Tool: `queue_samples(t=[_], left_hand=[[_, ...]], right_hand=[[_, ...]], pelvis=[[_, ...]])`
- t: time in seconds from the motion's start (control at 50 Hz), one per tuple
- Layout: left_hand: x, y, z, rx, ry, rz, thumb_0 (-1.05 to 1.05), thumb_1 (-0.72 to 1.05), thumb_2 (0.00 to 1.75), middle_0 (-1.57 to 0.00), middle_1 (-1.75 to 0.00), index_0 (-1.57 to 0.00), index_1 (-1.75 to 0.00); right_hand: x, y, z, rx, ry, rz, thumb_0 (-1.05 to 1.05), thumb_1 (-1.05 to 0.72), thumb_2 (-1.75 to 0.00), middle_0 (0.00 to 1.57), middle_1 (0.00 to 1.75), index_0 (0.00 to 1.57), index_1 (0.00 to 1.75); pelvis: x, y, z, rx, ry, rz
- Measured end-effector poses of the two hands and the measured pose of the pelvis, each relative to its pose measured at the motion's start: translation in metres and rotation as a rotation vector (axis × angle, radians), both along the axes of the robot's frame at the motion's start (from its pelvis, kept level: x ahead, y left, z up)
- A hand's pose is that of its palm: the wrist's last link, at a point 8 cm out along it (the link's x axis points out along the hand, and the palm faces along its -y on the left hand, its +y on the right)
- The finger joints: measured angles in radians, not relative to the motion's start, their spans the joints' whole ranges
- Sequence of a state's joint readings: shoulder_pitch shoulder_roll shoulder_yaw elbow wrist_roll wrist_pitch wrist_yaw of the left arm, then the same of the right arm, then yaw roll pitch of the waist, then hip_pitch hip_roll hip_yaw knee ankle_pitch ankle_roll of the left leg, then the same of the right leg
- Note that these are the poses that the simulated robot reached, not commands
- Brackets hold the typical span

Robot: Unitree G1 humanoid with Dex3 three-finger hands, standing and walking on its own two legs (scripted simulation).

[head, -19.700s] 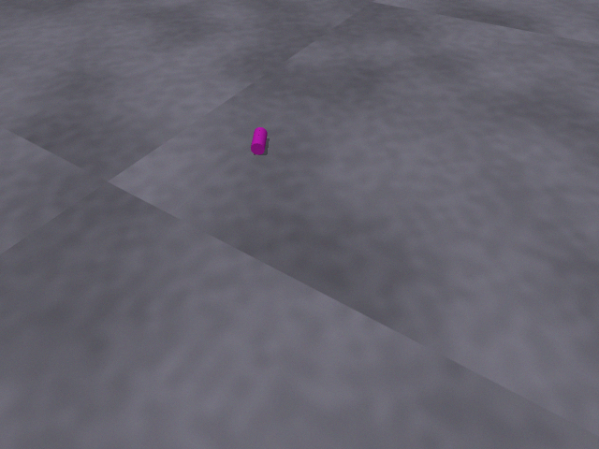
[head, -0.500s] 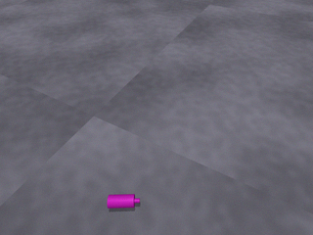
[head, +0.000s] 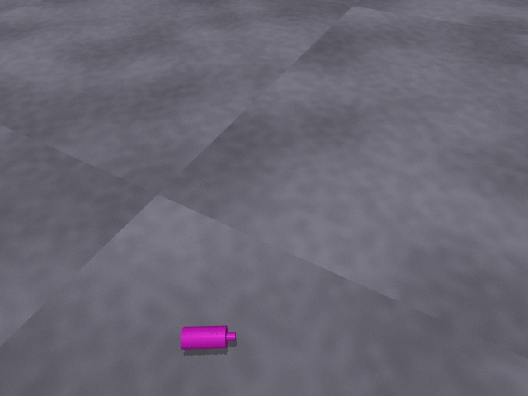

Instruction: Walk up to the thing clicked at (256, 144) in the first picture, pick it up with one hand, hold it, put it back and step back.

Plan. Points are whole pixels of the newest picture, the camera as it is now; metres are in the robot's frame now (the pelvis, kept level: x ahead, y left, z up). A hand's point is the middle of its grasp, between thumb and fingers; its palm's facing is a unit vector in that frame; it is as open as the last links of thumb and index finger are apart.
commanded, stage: stand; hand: left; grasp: from above
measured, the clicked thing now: (209, 337) +0.46 +0.23 -0.74
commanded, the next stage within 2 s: rise first in 0.58 s
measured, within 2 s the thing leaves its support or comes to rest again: neither
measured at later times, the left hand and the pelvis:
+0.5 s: hand out of the picture +0.07 +0.25 -0.16, palm faces -0.03 -0.94 -0.34, open 7.4 cm; pelvis +0.00 +0.00 +0.00, yaw +0 degrees
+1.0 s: hand out of the picture +0.16 +0.25 -0.17, palm faces -0.05 -0.93 -0.36, open 10.3 cm; pelvis -0.01 +0.00 -0.03, yaw -1 degrees
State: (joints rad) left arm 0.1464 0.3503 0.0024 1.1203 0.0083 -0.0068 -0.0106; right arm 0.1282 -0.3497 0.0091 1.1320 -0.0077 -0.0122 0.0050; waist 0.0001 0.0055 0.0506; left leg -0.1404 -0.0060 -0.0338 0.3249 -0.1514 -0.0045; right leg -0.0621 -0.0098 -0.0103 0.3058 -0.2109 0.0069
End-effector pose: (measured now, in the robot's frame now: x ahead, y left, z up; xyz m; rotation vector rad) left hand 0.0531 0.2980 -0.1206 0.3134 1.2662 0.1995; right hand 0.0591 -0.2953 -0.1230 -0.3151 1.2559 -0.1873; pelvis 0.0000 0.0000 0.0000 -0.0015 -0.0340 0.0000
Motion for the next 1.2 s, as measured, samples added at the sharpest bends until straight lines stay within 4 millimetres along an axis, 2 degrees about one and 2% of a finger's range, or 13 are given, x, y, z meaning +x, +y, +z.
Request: queue_samples(t=[0.36,0.7,0.76,0.88,0.96,1.06,1.2], left_hand=[[0.012,-0.003,0.001,0.001,-0.021,-0.012,0.01,0.9,0.9,-0.21,-0.3,-0.2,-0.3],[0.012,-0.001,0.001,0.001,-0.025,-0.009,0.01,0.9,0.9,-0.21,-0.3,-0.2,-0.31],[0.027,-0.004,0.001,-0.004,-0.101,0.018,0.01,0.87,0.9,-0.2,-0.34,-0.2,-0.35],[0.079,-0.007,-0.011,-0.022,-0.175,-0.028,0.01,0.63,0.92,-0.16,-0.6,-0.16,-0.6],[0.098,-0.005,-0.015,-0.002,-0.196,-0.075,0.01,0.38,0.95,-0.1,-0.8,-0.11,-0.79],[0.095,-0.005,-0.022,0.032,-0.133,-0.099,0.0,0.03,0.97,-0.07,-0.96,-0.08,-0.95],[0.082,-0.001,-0.045,0.057,-0.095,-0.093,0.0,-0.36,1.0,-0.07,-1.03,-0.08,-1.03]], right_hand=[[0.011,-0.002,0.002,-0.002,-0.018,0.004,0.0,-0.91,-0.9,0.2,0.3,0.2,0.3],[0.01,-0.001,0.003,-0.004,-0.023,0.001,0.0,-0.91,-0.9,0.2,0.3,0.2,0.3],[0.015,0.005,0.003,0.0,-0.1,-0.005,0.01,-0.92,-0.9,0.2,0.3,0.2,0.3],[0.018,0.024,-0.006,0.034,-0.177,-0.017,0.0,-0.92,-0.9,0.2,0.3,0.2,0.3],[0.014,0.033,-0.011,0.056,-0.203,-0.044,0.0,-0.93,-0.9,0.2,0.3,0.2,0.3],[0.018,0.04,-0.018,0.076,-0.24,-0.052,0.01,-0.93,-0.9,0.2,0.3,0.2,0.3],[0.043,0.042,-0.03,0.06,-0.323,-0.016,0.01,-0.91,-0.9,0.2,0.3,0.2,0.3]], pelvis=[[0.004,-0.002,0.0,-0.001,0.003,0.0],[0.003,-0.001,0.0,-0.002,-0.002,-0.002],[-0.003,0.0,-0.004,-0.004,0.033,0.004],[-0.016,-0.002,-0.017,-0.007,0.121,-0.008],[-0.016,-0.001,-0.026,-0.007,0.157,-0.023],[-0.012,0.002,-0.035,-0.011,0.191,-0.028],[-0.01,0.004,-0.058,-0.014,0.254,-0.027]])
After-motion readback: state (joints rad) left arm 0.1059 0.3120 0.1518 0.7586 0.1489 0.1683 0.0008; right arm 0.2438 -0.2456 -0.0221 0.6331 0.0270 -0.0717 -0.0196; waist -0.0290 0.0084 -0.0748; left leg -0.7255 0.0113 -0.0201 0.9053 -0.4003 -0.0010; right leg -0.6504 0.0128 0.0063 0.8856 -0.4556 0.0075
